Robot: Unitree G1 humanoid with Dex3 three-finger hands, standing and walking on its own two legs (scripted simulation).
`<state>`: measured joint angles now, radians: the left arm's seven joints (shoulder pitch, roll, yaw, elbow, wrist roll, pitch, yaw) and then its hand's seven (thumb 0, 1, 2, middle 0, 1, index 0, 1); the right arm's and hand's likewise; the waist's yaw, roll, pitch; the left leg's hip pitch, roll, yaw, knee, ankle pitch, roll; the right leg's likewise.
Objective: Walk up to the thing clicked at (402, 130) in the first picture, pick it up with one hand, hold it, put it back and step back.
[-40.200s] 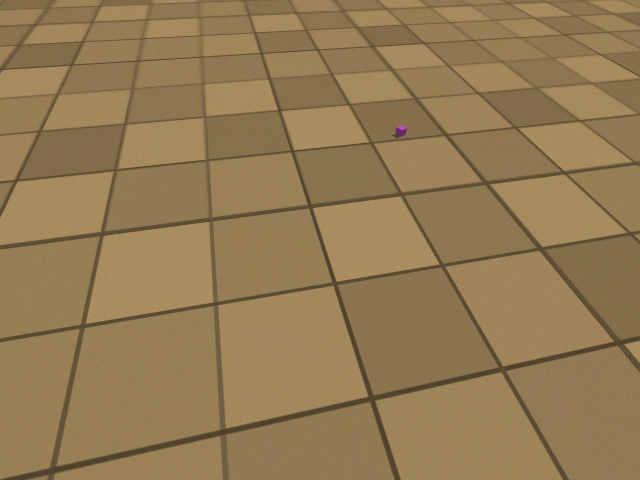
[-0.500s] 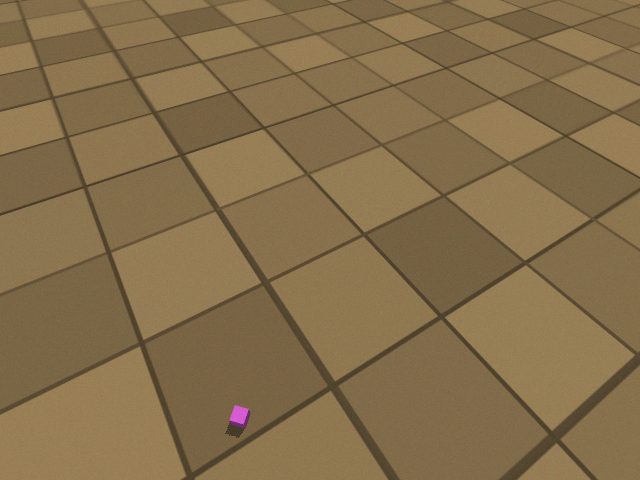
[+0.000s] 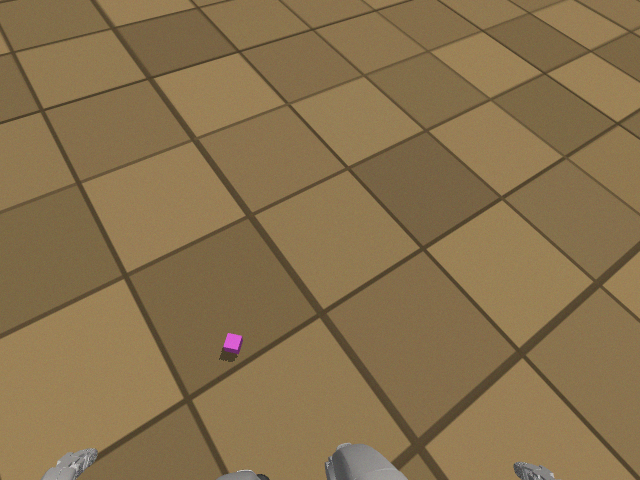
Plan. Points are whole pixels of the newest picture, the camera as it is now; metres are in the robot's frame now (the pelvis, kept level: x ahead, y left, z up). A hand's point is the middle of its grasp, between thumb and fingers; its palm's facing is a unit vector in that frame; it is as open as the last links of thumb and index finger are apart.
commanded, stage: step back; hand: left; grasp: from above
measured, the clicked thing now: (233, 343) +0.51 +0.17 -0.75
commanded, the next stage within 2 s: none
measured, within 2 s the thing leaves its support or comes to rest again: neither
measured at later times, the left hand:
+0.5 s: hand out of the picture +0.00 +0.25 -0.14, palm faces +0.00 -0.92 -0.40, open 7.4 cm
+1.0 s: hand out of the picture -0.21 +0.26 -0.17, palm faces -0.07 -0.91 -0.40, open 7.4 cm
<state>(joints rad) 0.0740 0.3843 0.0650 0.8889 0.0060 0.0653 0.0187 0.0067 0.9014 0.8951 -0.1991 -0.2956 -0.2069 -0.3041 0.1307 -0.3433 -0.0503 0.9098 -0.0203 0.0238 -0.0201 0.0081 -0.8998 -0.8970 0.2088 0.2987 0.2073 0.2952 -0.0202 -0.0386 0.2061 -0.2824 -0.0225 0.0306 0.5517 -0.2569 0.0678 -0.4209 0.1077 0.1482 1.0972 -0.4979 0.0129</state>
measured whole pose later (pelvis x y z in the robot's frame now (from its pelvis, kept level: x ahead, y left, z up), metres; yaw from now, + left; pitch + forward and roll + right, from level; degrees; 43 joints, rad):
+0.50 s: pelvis -0.12 -0.01 -0.01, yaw +0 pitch -1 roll +0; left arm 0.12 0.35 0.07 0.77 0.04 0.04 0.01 0.01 0.90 0.89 -0.20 -0.30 -0.21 -0.30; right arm 0.17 -0.43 -0.05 0.89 0.01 0.04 -0.03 0.01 -0.90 -0.90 0.21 0.30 0.20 0.29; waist 0.01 0.02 0.17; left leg -0.33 -0.07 -0.12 0.92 -0.51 -0.03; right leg -0.36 0.00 0.01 0.56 -0.19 -0.02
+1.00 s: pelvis -0.29 -0.02 -0.02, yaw -5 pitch -3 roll +0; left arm 0.22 0.41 0.09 0.85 0.02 0.07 -0.01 0.01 0.90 0.90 -0.20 -0.30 -0.21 -0.30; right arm 0.07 -0.38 -0.05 0.78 -0.03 0.02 -0.01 0.01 -0.90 -0.90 0.21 0.30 0.21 0.30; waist 0.03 -0.03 0.19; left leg -0.42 0.05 0.02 0.63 -0.16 -0.01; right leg -0.24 0.02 0.08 0.72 -0.44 0.02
